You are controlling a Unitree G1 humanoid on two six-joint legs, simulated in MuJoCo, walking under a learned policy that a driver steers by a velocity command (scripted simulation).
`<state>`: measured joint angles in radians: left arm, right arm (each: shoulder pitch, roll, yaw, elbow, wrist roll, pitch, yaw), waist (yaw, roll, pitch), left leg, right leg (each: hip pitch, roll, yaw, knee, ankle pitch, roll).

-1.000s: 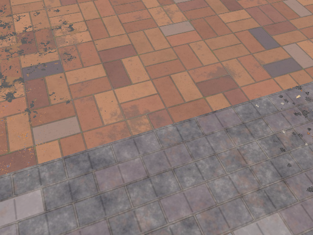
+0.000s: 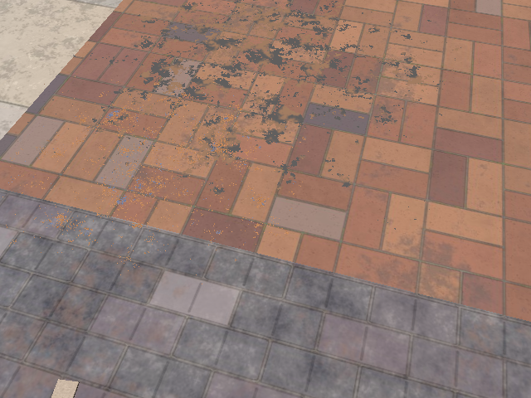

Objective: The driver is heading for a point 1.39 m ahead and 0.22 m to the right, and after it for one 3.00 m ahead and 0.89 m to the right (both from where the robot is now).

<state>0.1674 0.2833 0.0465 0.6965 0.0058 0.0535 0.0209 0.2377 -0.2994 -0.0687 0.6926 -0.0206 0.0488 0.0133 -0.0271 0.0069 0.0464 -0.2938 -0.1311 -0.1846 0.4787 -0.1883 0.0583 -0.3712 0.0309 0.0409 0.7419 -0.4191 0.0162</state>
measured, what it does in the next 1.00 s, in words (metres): walks ahead: right foot, then left foot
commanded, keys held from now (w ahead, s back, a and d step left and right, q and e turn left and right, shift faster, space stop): no key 0.22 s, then w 0.78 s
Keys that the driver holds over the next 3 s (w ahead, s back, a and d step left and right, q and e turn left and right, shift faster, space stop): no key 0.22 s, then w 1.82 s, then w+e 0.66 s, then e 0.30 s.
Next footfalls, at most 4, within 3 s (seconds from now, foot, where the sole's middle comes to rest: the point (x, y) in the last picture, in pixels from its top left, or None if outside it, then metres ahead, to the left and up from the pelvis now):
0.06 right None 0.04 -0.11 -0.78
0.42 left None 0.00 0.08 -0.78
0.84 right None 0.34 -0.11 -0.78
1.36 left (232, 330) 0.64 0.10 -0.78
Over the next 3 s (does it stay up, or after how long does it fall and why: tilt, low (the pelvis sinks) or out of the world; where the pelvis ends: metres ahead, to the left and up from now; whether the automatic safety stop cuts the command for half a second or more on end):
stays up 1.29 -0.03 -0.02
